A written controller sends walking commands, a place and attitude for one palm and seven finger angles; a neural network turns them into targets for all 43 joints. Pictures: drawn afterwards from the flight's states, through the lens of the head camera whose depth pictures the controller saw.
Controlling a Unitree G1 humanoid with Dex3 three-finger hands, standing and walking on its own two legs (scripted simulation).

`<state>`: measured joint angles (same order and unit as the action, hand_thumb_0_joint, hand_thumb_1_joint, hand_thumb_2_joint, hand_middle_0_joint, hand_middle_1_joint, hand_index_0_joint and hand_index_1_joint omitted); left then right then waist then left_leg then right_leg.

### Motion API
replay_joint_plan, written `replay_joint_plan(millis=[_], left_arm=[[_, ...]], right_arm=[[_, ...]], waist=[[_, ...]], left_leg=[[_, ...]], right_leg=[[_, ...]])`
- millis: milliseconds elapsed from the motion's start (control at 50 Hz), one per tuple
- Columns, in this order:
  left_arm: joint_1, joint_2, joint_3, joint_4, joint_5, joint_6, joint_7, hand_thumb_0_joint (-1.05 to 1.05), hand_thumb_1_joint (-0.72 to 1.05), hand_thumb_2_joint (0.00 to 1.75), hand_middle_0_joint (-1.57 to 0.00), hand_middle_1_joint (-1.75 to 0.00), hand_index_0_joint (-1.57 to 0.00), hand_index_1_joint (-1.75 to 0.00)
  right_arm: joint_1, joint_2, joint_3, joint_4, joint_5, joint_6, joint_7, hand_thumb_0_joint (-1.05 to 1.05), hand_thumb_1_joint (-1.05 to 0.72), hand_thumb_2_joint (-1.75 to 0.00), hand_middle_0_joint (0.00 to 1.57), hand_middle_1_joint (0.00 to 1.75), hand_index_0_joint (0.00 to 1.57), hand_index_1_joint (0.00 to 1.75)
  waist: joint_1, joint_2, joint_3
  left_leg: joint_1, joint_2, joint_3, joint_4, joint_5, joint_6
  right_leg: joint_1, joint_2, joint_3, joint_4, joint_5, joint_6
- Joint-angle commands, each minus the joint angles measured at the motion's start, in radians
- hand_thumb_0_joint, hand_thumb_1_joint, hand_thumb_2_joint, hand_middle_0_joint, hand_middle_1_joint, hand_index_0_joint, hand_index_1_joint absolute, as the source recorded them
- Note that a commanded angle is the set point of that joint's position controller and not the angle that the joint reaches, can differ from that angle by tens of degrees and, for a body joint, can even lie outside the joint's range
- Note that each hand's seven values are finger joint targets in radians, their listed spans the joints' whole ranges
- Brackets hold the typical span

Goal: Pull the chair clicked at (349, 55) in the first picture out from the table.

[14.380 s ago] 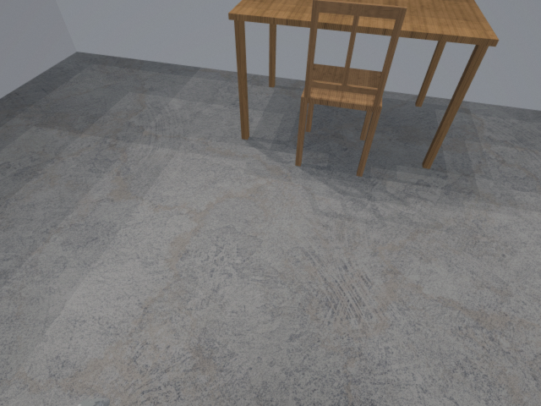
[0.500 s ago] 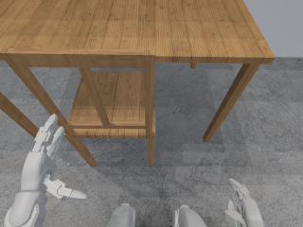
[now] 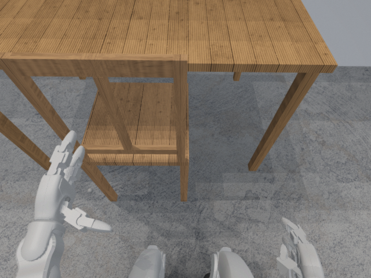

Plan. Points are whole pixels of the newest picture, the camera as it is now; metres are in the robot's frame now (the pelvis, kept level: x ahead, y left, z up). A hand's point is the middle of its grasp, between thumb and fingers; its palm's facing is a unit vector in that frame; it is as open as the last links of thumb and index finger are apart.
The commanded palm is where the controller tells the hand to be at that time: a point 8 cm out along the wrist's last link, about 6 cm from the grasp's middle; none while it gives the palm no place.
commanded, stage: aim the fingers beside a spindle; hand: left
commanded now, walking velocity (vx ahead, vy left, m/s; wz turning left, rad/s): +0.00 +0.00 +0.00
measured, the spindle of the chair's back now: (116, 118) +0.49 +0.21 +0.00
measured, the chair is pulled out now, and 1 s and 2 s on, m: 0.00 0.00 0.00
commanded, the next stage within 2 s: push the fingers through the gap in 1.62 s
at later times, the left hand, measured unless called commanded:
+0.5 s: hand (99, 182) +0.30 +0.19 +0.03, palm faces +0.05 -1.00 -0.04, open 16.9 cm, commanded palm +0.27 +0.24 +0.03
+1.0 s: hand (116, 168) +0.34 +0.17 +0.01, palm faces +0.04 -1.00 -0.05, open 16.9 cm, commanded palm +0.31 +0.23 +0.01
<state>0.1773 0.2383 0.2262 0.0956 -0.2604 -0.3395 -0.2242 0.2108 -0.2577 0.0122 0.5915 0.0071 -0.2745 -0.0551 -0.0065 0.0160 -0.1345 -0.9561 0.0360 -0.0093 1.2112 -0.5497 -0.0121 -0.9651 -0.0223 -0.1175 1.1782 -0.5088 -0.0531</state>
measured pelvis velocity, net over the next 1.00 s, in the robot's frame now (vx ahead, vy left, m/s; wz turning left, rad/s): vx -0.01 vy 0.01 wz -0.01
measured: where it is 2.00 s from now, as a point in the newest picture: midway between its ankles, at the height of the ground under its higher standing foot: outside the picture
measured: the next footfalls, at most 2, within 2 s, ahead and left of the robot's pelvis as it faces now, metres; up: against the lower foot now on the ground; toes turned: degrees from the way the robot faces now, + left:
none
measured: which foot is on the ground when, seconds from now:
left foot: down 0.00-1.00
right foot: down 0.00-1.00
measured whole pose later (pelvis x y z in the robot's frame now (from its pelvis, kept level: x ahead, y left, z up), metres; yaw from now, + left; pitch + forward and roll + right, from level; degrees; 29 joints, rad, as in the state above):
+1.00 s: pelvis -0.01 +0.01 -0.02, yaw +0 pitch +21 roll -1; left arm -0.14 0.20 0.17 0.38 -0.17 -0.41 -0.13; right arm 0.20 -0.25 0.01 0.63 -0.01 -0.20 -0.03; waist -0.02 0.02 -0.16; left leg -1.10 0.02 0.01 1.30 -0.56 0.00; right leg -1.12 -0.04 -0.09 1.27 -0.52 -0.04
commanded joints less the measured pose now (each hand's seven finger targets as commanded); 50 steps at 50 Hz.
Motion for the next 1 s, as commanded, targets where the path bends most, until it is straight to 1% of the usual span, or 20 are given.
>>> replay_joint_plan(millis=[0, 60, 200, 220, 280, 320, 360, 400, 480, 540, 600, 640, 740, 760, 800, 820, 840, 920, 960, 980], left_arm=[[-0.092, 0.146, 0.069, -0.193, -0.008, -0.076, 0.013, 0.00, -0.50, 0.30, -0.06, -0.08, -0.06, -0.08], [-0.156, 0.155, 0.078, -0.150, -0.008, -0.079, 0.015, 0.00, -0.50, 0.30, -0.06, -0.08, -0.06, -0.08], [-0.227, 0.140, 0.045, -0.151, 0.011, -0.093, 0.020, 0.00, -0.50, 0.30, -0.06, -0.08, -0.06, -0.08], [-0.214, 0.120, 0.026, -0.162, 0.012, -0.093, 0.021, 0.00, -0.50, 0.30, -0.06, -0.08, -0.06, -0.08], [-0.207, 0.127, 0.037, -0.127, 0.017, -0.085, 0.033, 0.00, -0.50, 0.30, -0.06, -0.08, -0.06, -0.08], [-0.201, 0.123, 0.039, -0.117, 0.023, -0.085, 0.042, 0.00, -0.50, 0.30, -0.06, -0.08, -0.06, -0.08], [-0.222, 0.103, 0.019, -0.125, 0.026, -0.089, 0.048, 0.00, -0.50, 0.30, -0.06, -0.08, -0.06, -0.08], [-0.224, 0.127, 0.041, -0.115, 0.032, -0.097, 0.058, 0.00, -0.50, 0.30, -0.06, -0.08, -0.06, -0.08], [-0.297, 0.089, -0.012, -0.126, 0.047, -0.118, 0.067, 0.00, -0.50, 0.30, -0.06, -0.08, -0.06, -0.08], [-0.326, 0.072, -0.035, -0.103, 0.056, -0.122, 0.073, 0.00, -0.50, 0.30, -0.06, -0.08, -0.06, -0.08], [-0.341, 0.091, -0.018, -0.086, 0.064, -0.122, 0.082, 0.00, -0.50, 0.30, -0.06, -0.08, -0.06, -0.08], [-0.374, 0.075, -0.039, -0.061, 0.073, -0.117, 0.087, 0.00, -0.50, 0.30, -0.06, -0.08, -0.06, -0.08], [-0.460, 0.106, -0.001, 0.006, 0.077, -0.118, 0.105, 0.00, -0.50, 0.30, -0.06, -0.08, -0.06, -0.08], [-0.471, 0.104, 0.000, -0.007, 0.078, -0.126, 0.106, 0.00, -0.50, 0.30, -0.06, -0.08, -0.06, -0.08], [-0.452, 0.118, 0.014, -0.002, 0.077, -0.132, 0.108, 0.00, -0.50, 0.30, -0.06, -0.08, -0.06, -0.08], [-0.436, 0.104, 0.007, 0.028, 0.077, -0.130, 0.108, 0.00, -0.50, 0.30, -0.06, -0.08, -0.06, -0.08], [-0.466, 0.078, -0.027, 0.032, 0.080, -0.132, 0.104, 0.00, -0.50, 0.30, -0.06, -0.08, -0.06, -0.08], [-0.490, 0.076, -0.027, 0.099, 0.084, -0.131, 0.103, 0.00, -0.50, 0.30, -0.06, -0.08, -0.06, -0.08], [-0.539, 0.103, 0.003, 0.131, 0.082, -0.135, 0.107, 0.00, -0.50, 0.30, -0.06, -0.08, -0.06, -0.08], [-0.552, 0.112, 0.018, 0.136, 0.079, -0.141, 0.109, 0.00, -0.50, 0.30, -0.06, -0.08, -0.06, -0.08]], right_arm=[[-0.020, -0.128, -0.056, -0.133, -0.002, -0.055, -0.003, 0.00, -0.90, -0.90, 0.20, 0.30, 0.20, 0.30], [-0.020, -0.129, -0.056, -0.122, -0.001, -0.052, -0.004, 0.00, -0.90, -0.90, 0.20, 0.30, 0.20, 0.30], [-0.014, -0.133, -0.058, -0.118, -0.006, -0.055, -0.003, 0.00, -0.90, -0.90, 0.20, 0.30, 0.20, 0.30], [-0.013, -0.129, -0.060, -0.120, -0.007, -0.055, 0.000, 0.00, -0.90, -0.90, 0.20, 0.30, 0.20, 0.30], [-0.011, -0.131, -0.060, -0.115, -0.008, -0.045, 0.004, 0.00, -0.90, -0.90, 0.20, 0.30, 0.20, 0.30], [-0.013, -0.129, -0.060, -0.118, -0.010, -0.038, 0.007, 0.00, -0.90, -0.90, 0.20, 0.30, 0.20, 0.30], [-0.015, -0.126, -0.061, -0.116, -0.012, -0.033, 0.011, 0.00, -0.90, -0.90, 0.20, 0.30, 0.20, 0.30], [-0.016, -0.129, -0.061, -0.114, -0.014, -0.028, 0.011, 0.00, -0.90, -0.90, 0.20, 0.30, 0.20, 0.30], [-0.023, -0.124, -0.059, -0.109, -0.015, -0.023, 0.014, 0.00, -0.90, -0.90, 0.20, 0.30, 0.20, 0.30], [-0.022, -0.126, -0.062, -0.104, -0.015, -0.021, 0.012, 0.00, -0.90, -0.90, 0.20, 0.30, 0.20, 0.30], [-0.019, -0.129, -0.061, -0.103, -0.016, -0.017, 0.010, 0.00, -0.90, -0.90, 0.20, 0.30, 0.20, 0.30], [-0.021, -0.126, -0.059, -0.099, -0.015, -0.010, 0.011, 0.00, -0.90, -0.90, 0.20, 0.30, 0.20, 0.30], [-0.021, -0.123, -0.057, -0.090, -0.016, 0.001, 0.007, 0.00, -0.90, -0.90, 0.20, 0.30, 0.20, 0.30], [-0.021, -0.121, -0.058, -0.090, -0.018, 0.002, 0.008, 0.00, -0.90, -0.90, 0.20, 0.30, 0.20, 0.30], [-0.015, -0.123, -0.059, -0.092, -0.020, 0.004, 0.012, 0.00, -0.90, -0.90, 0.20, 0.30, 0.20, 0.30], [-0.012, -0.120, -0.059, -0.089, -0.019, 0.008, 0.014, 0.00, -0.90, -0.90, 0.20, 0.30, 0.20, 0.30], [-0.010, -0.119, -0.058, -0.086, -0.017, 0.011, 0.016, 0.00, -0.90, -0.90, 0.20, 0.30, 0.20, 0.30], [-0.002, -0.123, -0.061, -0.079, -0.015, 0.019, 0.018, 0.00, -0.90, -0.90, 0.20, 0.30, 0.20, 0.30], [0.003, -0.127, -0.062, -0.070, -0.014, 0.026, 0.014, 0.00, -0.90, -0.90, 0.20, 0.30, 0.20, 0.30], [0.002, -0.125, -0.062, -0.070, -0.016, 0.026, 0.013, 0.00, -0.90, -0.90, 0.20, 0.30, 0.20, 0.30]], waist=[[0.002, 0.002, -0.287], [-0.010, -0.012, -0.254], [-0.002, 0.035, -0.327], [0.001, 0.053, -0.345], [0.000, 0.005, -0.333], [0.006, 0.007, -0.337], [-0.001, 0.016, -0.334], [0.002, 0.001, -0.334], [-0.011, 0.033, -0.326], [-0.021, 0.010, -0.330], [-0.008, 0.021, -0.349], [-0.018, 0.026, -0.337], [-0.017, -0.005, -0.350], [-0.010, 0.019, -0.380], [0.000, 0.020, -0.419], [-0.003, 0.001, -0.407], [-0.017, 0.012, -0.396], [-0.023, -0.013, -0.365], [-0.031, -0.054, -0.363], [-0.028, -0.048, -0.369]], left_leg=[[0.085, -0.049, -0.021, -0.161, 0.248, 0.025], [0.045, -0.049, -0.018, -0.147, 0.200, 0.023], [0.097, -0.048, -0.027, -0.153, 0.247, 0.023], [0.117, -0.048, -0.025, -0.154, 0.265, 0.022], [0.092, -0.047, -0.028, -0.152, 0.260, 0.021], [0.088, -0.048, -0.026, -0.153, 0.271, 0.019], [0.097, -0.048, -0.027, -0.149, 0.270, 0.018], [0.081, -0.048, -0.027, -0.143, 0.268, 0.019], [0.083, -0.047, -0.032, -0.139, 0.230, 0.017], [0.077, -0.047, -0.033, -0.129, 0.219, 0.020], [0.074, -0.049, -0.034, -0.128, 0.219, 0.019], [0.068, -0.049, -0.034, -0.124, 0.208, 0.018], [0.024, -0.053, -0.024, -0.108, 0.187, 0.021], [0.035, -0.055, -0.021, -0.103, 0.200, 0.021], [0.040, -0.056, -0.019, -0.098, 0.227, 0.021], [0.035, -0.055, -0.017, -0.097, 0.236, 0.021], [0.034, -0.054, -0.017, -0.095, 0.231, 0.021], [0.002, -0.054, -0.016, -0.090, 0.199, 0.021], [-0.031, -0.055, -0.012, -0.075, 0.175, 0.025], [-0.045, -0.057, -0.007, -0.070, 0.178, 0.025]], right_leg=[[0.257, 0.030, 0.118, -0.181, 0.211, 0.038], [0.232, 0.025, 0.135, -0.189, 0.154, 0.040], [0.207, 0.033, 0.101, -0.147, 0.205, 0.031], [0.206, 0.031, 0.095, -0.142, 0.226, 0.031], [0.209, 0.032, 0.092, -0.137, 0.229, 0.032], [0.209, 0.031, 0.088, -0.128, 0.241, 0.032], [0.193, 0.032, 0.083, -0.124, 0.240, 0.032], [0.189, 0.035, 0.085, -0.119, 0.236, 0.030], [0.147, 0.033, 0.083, -0.113, 0.193, 0.029], [0.132, 0.033, 0.084, -0.112, 0.182, 0.030], [0.128, 0.034, 0.082, -0.102, 0.177, 0.027], [0.111, 0.030, 0.082, -0.101, 0.170, 0.028], [0.134, 0.028, 0.102, -0.104, 0.158, 0.030], [0.144, 0.027, 0.106, -0.097, 0.174, 0.030], [0.162, 0.030, 0.108, -0.089, 0.202, 0.028], [0.167, 0.029, 0.108, -0.090, 0.219, 0.030], [0.152, 0.028, 0.105, -0.088, 0.219, 0.031], [0.133, 0.027, 0.108, -0.091, 0.189, 0.031], [0.134, 0.025, 0.124, -0.099, 0.167, 0.036], [0.150, 0.023, 0.135, -0.099, 0.170, 0.037]])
